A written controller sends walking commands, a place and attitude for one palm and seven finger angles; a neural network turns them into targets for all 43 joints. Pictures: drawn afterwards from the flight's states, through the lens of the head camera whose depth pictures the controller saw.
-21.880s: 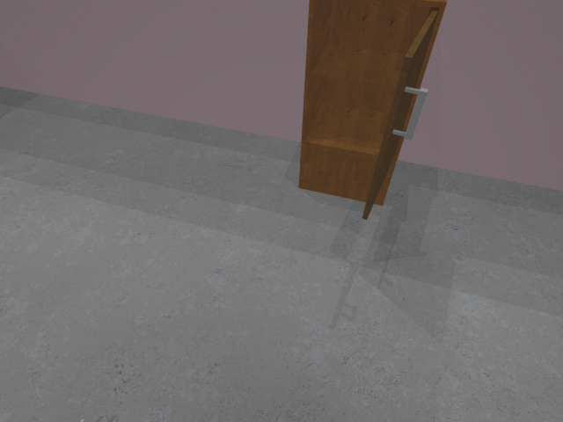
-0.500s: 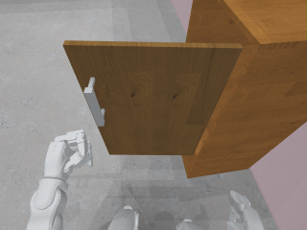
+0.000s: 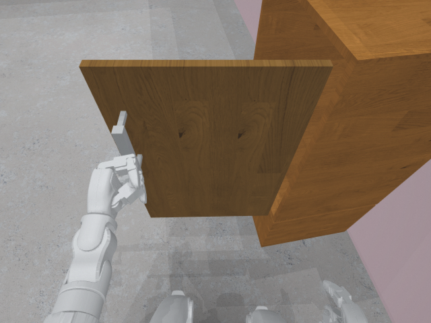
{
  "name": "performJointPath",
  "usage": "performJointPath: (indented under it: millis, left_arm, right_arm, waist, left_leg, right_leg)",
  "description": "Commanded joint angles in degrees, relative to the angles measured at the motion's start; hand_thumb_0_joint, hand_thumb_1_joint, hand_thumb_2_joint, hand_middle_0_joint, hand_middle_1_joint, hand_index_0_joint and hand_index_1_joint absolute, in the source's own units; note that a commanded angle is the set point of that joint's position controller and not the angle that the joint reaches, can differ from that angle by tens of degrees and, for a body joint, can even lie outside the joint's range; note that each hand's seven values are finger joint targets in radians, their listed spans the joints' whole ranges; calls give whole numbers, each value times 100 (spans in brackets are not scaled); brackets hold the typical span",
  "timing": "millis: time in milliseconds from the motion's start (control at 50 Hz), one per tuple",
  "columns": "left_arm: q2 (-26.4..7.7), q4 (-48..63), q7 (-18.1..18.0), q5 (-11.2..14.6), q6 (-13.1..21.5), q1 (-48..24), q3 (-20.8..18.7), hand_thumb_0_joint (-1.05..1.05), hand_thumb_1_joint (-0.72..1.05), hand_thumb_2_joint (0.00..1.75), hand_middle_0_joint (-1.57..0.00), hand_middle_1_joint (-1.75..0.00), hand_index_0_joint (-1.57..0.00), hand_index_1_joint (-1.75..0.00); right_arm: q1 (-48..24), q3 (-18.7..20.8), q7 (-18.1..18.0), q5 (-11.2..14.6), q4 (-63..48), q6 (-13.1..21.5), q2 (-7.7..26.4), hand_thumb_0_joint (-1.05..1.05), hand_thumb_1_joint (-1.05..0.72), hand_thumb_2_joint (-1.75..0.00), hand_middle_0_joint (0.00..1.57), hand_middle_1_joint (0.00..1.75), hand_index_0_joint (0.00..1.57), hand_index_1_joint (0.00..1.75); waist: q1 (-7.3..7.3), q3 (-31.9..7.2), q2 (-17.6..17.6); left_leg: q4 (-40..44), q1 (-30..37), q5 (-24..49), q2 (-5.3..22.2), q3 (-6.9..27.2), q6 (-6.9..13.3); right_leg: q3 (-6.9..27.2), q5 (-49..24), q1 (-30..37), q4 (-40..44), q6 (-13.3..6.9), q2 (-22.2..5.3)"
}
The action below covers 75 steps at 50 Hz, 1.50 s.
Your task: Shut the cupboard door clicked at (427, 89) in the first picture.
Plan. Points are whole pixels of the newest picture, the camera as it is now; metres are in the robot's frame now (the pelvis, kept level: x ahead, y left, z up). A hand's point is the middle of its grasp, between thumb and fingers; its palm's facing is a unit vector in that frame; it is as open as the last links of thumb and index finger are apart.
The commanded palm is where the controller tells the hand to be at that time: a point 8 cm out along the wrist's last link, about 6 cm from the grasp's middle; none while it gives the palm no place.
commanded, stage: bring the fist close to the handle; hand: left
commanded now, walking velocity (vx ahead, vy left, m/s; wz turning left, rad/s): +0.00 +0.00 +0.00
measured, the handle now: (130, 147) +0.44 +0.19 +0.05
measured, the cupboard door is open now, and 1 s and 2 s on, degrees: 81 75 58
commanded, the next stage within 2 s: push the door shut along its arc in 0.38 s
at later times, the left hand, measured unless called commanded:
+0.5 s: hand (138, 186) +0.35 +0.16 +0.05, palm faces +0.05 -1.00 -0.02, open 3.1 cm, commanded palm +0.32 +0.21 +0.05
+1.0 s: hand (140, 162) +0.40 +0.17 +0.05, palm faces -0.09 -1.00 -0.02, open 3.1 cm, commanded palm +0.39 +0.20 +0.05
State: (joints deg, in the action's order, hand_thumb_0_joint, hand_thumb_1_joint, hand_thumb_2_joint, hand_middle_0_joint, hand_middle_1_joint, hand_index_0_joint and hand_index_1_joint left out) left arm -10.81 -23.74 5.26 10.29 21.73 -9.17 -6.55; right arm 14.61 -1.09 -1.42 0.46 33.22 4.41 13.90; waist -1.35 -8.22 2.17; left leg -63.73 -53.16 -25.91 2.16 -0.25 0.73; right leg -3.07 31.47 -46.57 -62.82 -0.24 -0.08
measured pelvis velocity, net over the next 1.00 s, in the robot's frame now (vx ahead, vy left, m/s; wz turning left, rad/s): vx -0.01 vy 0.00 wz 0.00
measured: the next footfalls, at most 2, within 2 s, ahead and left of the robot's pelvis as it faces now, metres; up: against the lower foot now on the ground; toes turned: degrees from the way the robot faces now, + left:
none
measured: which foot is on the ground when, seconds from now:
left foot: down 0.00-1.00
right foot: down 0.00-1.00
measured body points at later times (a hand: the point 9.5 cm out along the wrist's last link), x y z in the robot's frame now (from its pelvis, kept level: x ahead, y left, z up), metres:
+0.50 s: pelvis +0.00 -0.01 +0.00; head +0.07 -0.01 +0.44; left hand +0.34 +0.21 +0.05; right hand +0.14 -0.25 -0.10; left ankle +0.05 +0.11 -0.66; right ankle -0.01 -0.12 -0.66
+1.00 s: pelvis -0.01 +0.00 -0.01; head +0.08 +0.01 +0.43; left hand +0.40 +0.22 +0.05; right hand +0.10 -0.26 -0.12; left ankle +0.05 +0.11 -0.66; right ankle -0.01 -0.12 -0.66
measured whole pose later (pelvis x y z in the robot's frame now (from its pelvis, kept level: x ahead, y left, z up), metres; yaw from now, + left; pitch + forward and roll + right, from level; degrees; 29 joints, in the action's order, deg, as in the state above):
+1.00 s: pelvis -0.01 +0.00 -0.01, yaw +0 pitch +17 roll -3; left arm -16.5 -44.7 15.1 11.4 24.0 -28.2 -11.1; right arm 16.3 -0.5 -1.9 1.3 36.6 3.6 15.1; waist -3.0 -7.9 2.2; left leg -65.7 -57.5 -25.6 2.2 0.4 0.9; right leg -3.5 31.1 -50.5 -64.3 -0.1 0.1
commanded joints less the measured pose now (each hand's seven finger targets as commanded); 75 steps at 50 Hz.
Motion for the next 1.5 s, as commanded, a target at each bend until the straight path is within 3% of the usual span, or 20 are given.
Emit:
performJointPath:
  millis: [0, 60, 140, 180, 280, 500, 540, 620, 800, 840, 900, 1000, 1080, 1100, 1180, 1300, 1340, 1400, 1440, 1480]
  left_arm:
    - [-956, 875, -109, 17, 456, -1405, -577, 0, 90, 90, -130, -150, -130, -150]
    - [-767, 1054, -49, 59, 560, -1034, -460, 0, 90, 90, -130, -150, -130, -150]
    - [-659, 1080, 11, 48, 625, -1196, -271, 0, 90, 90, -130, -150, -130, -150]
    - [-614, 1127, 19, 67, 667, -1147, -236, 0, 90, 90, -130, -150, -130, -150]
    - [-741, 969, 22, 62, 735, -1588, -314, 0, 90, 90, -130, -150, -130, -150]
    - [-1040, 652, 216, 112, 654, -1703, -571, 0, 90, 90, -130, -150, -130, -150]
    - [-951, 617, 305, 138, 655, -1987, -464, 0, 90, 90, -130, -150, -130, -150]
    - [-1229, 126, 492, 146, 668, -2600, -646, 0, 90, 90, -130, -150, -130, -150]
    - [-1365, -427, 898, 201, 633, -3568, -623, 0, 90, 90, -130, -150, -130, -150]
    - [-1201, -484, 948, 175, 623, -3975, -410, 0, 90, 90, -130, -150, -130, -150]
    - [-1447, -831, 999, 163, 604, -4090, -609, 0, 90, 90, -130, -150, -130, -150]
    - [-1463, -1093, 1088, 139, 623, -4348, -630, 0, 90, 90, -130, -150, -130, -150]
    - [-1504, -1283, 1138, 111, 657, -4635, -624, 0, 90, 90, -130, -150, -130, -150]
    - [-1559, -1364, 1153, 89, 667, -4699, -652, 0, 90, 90, -130, -150, -130, -150]
    - [-1599, -1776, 1232, 43, 728, -5299, -604, 0, 90, 90, -130, -150, -130, -150]
    - [-1788, -2184, 1498, 42, 786, -6040, -615, 0, 90, 90, -130, -150, -130, -150]
    - [-1597, -2249, 1562, 55, 752, -6192, -452, 0, 90, 90, -130, -150, -130, -150]
    - [-1879, -2380, 1622, 53, 707, -6315, -655, 0, 90, 90, -130, -150, -130, -150]
    - [-1665, -2534, 1651, 20, 633, -6623, -415, 0, 90, 90, -130, -150, -130, -150]
    - [-1904, -2775, 1635, -21, 560, -6823, -586, 0, 90, 90, -130, -150, -130, -150]
  right_arm:
    - [18, 366, -35, -8, -680, 195, 814, 0, -90, -90, 20, 30, 20, 30]
    - [-13, 365, 22, 6, -758, 156, 749, 0, -90, -90, 20, 30, 20, 30]
    - [-26, 374, 30, 20, -724, 113, 755, 0, -90, -90, 20, 30, 20, 30]
    - [-39, 382, 28, 15, -733, 116, 761, 0, -90, -90, 20, 30, 20, 30]
    - [-92, 372, -37, 16, -638, 128, 786, 0, -90, -90, 20, 30, 20, 30]
    - [-10, 371, -81, 30, -613, 152, 818, 0, -90, -90, 20, 30, 20, 30]
    - [-6, 360, -75, 44, -575, 158, 795, 0, -90, -90, 20, 30, 20, 30]
    - [37, 338, -120, 57, -468, 140, 836, 0, -90, -90, 20, 30, 20, 30]
    - [274, 383, -126, 88, -354, 163, 943, 0, -90, -90, 20, 30, 20, 30]
    - [311, 391, -119, 103, -288, 172, 930, 0, -90, -90, 20, 30, 20, 30]
    - [412, 402, -112, 94, -242, 156, 999, 0, -90, -90, 20, 30, 20, 30]
    - [521, 415, -55, 89, -234, 115, 1008, 0, -90, -90, 20, 30, 20, 30]
    - [593, 424, -28, 98, -189, 67, 1024, 0, -90, -90, 20, 30, 20, 30]
    - [611, 417, -32, 90, -193, 64, 1034, 0, -90, -90, 20, 30, 20, 30]
    - [667, 410, -34, 92, -100, 24, 1062, 0, -90, -90, 20, 30, 20, 30]
    - [778, 400, -61, 85, 0, 41, 1123, 0, -90, -90, 20, 30, 20, 30]
    - [792, 405, -35, 90, 33, 47, 1114, 0, -90, -90, 20, 30, 20, 30]
    - [890, 417, -40, 80, 58, 45, 1174, 0, -90, -90, 20, 30, 20, 30]
    - [895, 395, -26, 83, 108, 39, 1153, 0, -90, -90, 20, 30, 20, 30]
    - [958, 395, -31, 78, 153, 41, 1200, 0, -90, -90, 20, 30, 20, 30]
  waist:
    - [3, -1737, -267]
    - [98, -1945, -112]
    - [-57, -1603, -155]
    - [-37, -1623, -96]
    - [-134, -1470, -173]
    - [-58, -1813, -160]
    - [-141, -1775, -135]
    - [-233, -1583, -175]
    - [-318, -2018, 53]
    - [-428, -2034, 132]
    - [-401, -2072, 61]
    - [-371, -2233, 245]
    - [-454, -2195, 61]
    - [-463, -2150, 211]
    - [-605, -2012, 49]
    - [-721, -2199, 303]
    - [-770, -2299, 400]
    - [-779, -2453, 393]
    - [-919, -2290, 357]
    - [-982, -2206, 249]
  left_leg:
    - [859, 1627, 1189, -130, 165, 53]
    - [895, 1791, 1516, -143, 97, 37]
    - [911, 1670, 1290, -132, 84, 57]
    - [922, 1711, 1218, -138, 100, 53]
    - [882, 1561, 885, -150, 108, 65]
    - [811, 1590, 1174, -157, 93, 77]
    - [776, 1600, 1179, -157, 97, 76]
    - [701, 1329, 956, -158, 101, 85]
    - [630, 1686, 1133, -118, 260, 63]
    - [623, 1815, 1111, -108, 295, 56]
    - [596, 1758, 1095, -119, 323, 73]
    - [625, 1974, 1295, -105, 390, 46]
    - [635, 1945, 1254, -80, 405, 49]
    - [611, 1919, 1232, -89, 407, 54]
    - [621, 1803, 915, -71, 446, 67]
    - [500, 1842, 854, -74, 531, 78]
    - [498, 2012, 890, -54, 586, 61]
    - [424, 1993, 973, -48, 626, 74]
    - [396, 1887, 850, -35, 631, 82]
    - [322, 1637, 683, -35, 617, 108]
  right_leg:
    - [126, -1737, 461, 925, -107, 161]
    - [121, -2117, 690, 879, -122, 148]
    - [137, -1942, 516, 951, -88, 148]
    - [133, -1847, 501, 956, -104, 149]
    - [180, -1491, 327, 1013, -85, 126]
    - [251, -1845, 569, 970, -86, 137]
    - [247, -1901, 499, 959, -77, 121]
    - [322, -1665, 363, 985, -70, 108]
    - [196, -1682, 21, 820, -127, 150]
    - [170, -1638, -142, 829, -121, 140]
    - [163, -1560, -164, 825, -144, 163]
    - [83, -1596, -296, 739, -182, 178]
    - [88, -1567, -352, 768, -167, 186]
    - [73, -1502, -456, 737, -179, 194]
    - [82, -1218, -640, 780, -173, 193]
    - [76, -1073, -947, 667, -209, 214]
    - [50, -1075, -1101, 650, -209, 207]
    - [25, -1094, -1148, 571, -225, 223]
    - [37, -1029, -1313, 595, -199, 213]
    - [61, -921, -1357, 586, -190, 221]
